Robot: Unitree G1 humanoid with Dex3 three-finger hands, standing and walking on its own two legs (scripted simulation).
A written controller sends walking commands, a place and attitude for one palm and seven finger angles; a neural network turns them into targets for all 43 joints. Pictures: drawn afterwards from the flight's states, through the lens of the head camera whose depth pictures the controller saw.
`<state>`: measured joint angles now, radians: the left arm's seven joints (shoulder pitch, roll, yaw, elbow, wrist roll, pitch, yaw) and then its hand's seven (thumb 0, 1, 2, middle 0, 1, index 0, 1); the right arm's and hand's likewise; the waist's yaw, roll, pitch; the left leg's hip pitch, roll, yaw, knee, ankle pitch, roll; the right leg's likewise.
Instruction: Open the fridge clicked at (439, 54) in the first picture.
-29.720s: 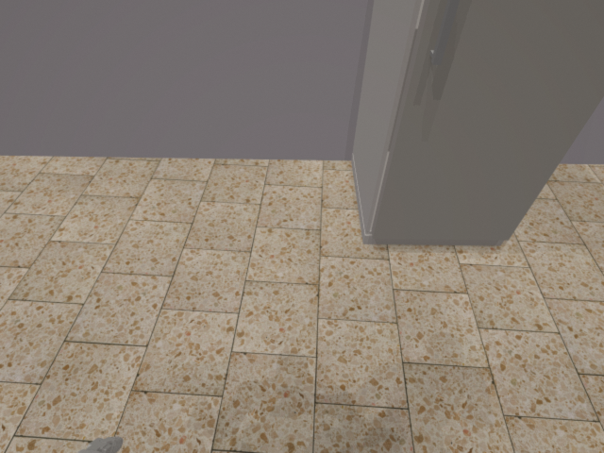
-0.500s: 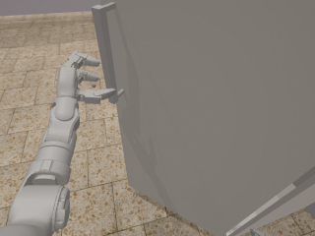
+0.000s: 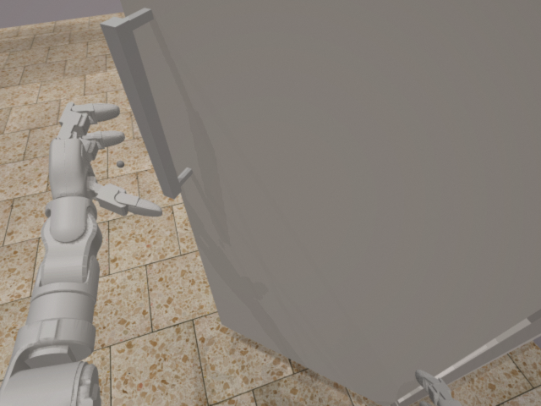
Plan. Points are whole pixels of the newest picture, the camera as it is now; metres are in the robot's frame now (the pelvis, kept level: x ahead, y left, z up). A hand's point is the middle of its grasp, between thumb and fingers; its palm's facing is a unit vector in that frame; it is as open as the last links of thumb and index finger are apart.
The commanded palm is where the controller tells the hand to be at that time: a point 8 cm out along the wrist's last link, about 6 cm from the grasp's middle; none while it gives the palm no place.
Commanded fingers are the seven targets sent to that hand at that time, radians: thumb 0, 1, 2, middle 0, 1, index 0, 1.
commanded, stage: slip the hand off the handle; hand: left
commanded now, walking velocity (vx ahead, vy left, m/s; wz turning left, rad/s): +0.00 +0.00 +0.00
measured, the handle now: (160, 119) +0.43 +0.18 +0.21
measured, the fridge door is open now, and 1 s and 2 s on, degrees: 42 42 42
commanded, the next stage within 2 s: draw the hand back to the body in 1.12 s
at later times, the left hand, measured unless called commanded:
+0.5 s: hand (58, 186) +0.34 +0.29 +0.17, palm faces +0.33 -0.92 -0.21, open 14.7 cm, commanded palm +0.29 +0.32 +0.17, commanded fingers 0.00 -0.55 0.20 -0.25 -1.15 -0.25 -1.15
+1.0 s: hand (64, 240) +0.27 +0.25 +0.16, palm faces +0.32 -0.92 -0.22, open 14.7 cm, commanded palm +0.22 +0.29 +0.17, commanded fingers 0.00 -0.55 0.20 -0.25 -1.15 -0.25 -1.15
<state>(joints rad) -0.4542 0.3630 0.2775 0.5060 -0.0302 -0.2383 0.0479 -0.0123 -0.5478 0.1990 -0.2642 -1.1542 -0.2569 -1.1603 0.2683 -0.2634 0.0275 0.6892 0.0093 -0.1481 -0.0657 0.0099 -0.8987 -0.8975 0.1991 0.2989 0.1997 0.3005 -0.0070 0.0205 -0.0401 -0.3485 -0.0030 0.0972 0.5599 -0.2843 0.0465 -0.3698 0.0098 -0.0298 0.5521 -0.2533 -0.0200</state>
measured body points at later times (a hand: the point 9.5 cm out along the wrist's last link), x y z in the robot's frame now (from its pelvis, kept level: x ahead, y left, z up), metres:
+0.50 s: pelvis +0.01 +0.00 +0.00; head +0.02 -0.01 +0.45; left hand +0.32 +0.34 +0.19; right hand +0.17 -0.24 -0.10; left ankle +0.00 +0.09 -0.73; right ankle +0.02 -0.11 -0.73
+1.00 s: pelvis +0.00 +0.00 +0.00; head -0.01 -0.02 +0.45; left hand +0.24 +0.30 +0.18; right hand +0.19 -0.22 -0.08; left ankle +0.00 +0.09 -0.73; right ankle +0.02 -0.11 -0.73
